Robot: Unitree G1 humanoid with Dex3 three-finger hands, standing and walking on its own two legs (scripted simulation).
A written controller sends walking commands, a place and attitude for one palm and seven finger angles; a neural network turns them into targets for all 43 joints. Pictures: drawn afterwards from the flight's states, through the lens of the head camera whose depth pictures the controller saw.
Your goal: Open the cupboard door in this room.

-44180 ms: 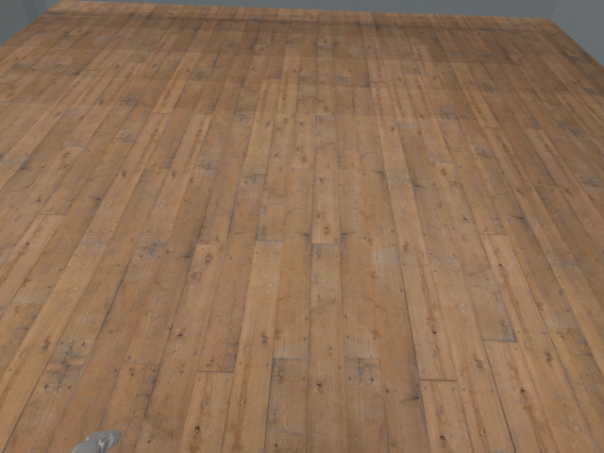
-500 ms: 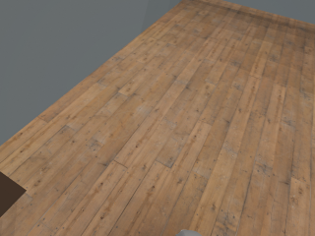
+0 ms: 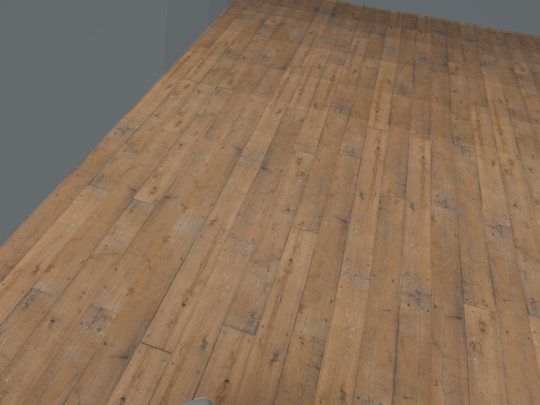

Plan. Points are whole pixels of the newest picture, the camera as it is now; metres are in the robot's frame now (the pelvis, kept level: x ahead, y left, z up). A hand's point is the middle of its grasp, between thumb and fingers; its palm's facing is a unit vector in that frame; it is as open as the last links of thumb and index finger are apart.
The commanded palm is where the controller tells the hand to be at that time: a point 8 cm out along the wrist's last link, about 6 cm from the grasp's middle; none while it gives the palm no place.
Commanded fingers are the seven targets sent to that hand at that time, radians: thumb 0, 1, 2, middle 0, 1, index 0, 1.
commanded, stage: walk to a spot facing it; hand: left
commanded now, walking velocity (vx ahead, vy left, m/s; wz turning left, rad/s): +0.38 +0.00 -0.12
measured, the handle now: out of the picture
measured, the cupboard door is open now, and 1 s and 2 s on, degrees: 47 47 47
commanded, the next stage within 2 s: turn to face it in 0.60 s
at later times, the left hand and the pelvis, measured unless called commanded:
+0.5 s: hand (188, 347) +0.24 +0.15 -0.17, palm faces +0.05 -0.98 -0.18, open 7.3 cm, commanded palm none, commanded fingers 0.00 0.90 0.90 -0.20 -0.30 -0.20 -0.30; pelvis +0.23 -0.04 +0.00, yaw +0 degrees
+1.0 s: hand (216, 238) +0.47 +0.12 -0.17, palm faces +0.18 -0.96 -0.21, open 7.2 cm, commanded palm none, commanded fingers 0.00 0.90 0.90 -0.20 -0.30 -0.20 -0.30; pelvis +0.43 -0.07 +0.00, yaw +9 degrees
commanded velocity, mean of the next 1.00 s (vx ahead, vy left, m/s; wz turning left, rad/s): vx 0.23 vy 0.00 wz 0.18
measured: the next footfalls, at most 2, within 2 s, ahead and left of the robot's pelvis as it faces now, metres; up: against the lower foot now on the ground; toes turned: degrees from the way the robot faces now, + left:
left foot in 0.02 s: +0.11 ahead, +0.15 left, +0.00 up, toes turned +7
right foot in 0.26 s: +0.21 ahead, -0.15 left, +0.00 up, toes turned -7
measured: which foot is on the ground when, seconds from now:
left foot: up 0.00-0.00, down 0.02-0.26, up 0.28-0.50, down 0.52-0.74, up 0.76-1.00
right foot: down 0.00-0.02, up 0.04-0.24, down 0.26-0.52, up 0.54-0.74, down 0.76-1.00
